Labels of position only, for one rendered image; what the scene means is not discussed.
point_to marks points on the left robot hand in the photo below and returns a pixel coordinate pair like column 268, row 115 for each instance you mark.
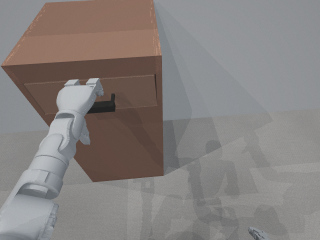
column 80, row 98

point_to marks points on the handle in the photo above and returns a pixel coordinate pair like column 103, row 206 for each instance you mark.
column 103, row 106

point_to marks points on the drawer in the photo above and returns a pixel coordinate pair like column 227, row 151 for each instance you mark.
column 129, row 91

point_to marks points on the robot left upper arm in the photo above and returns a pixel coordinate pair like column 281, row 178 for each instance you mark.
column 29, row 218

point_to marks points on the cabinet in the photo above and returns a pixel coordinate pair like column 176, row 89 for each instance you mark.
column 76, row 40

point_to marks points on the left robot forearm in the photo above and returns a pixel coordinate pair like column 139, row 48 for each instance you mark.
column 44, row 177

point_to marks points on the right robot hand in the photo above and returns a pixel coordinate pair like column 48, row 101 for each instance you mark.
column 258, row 234

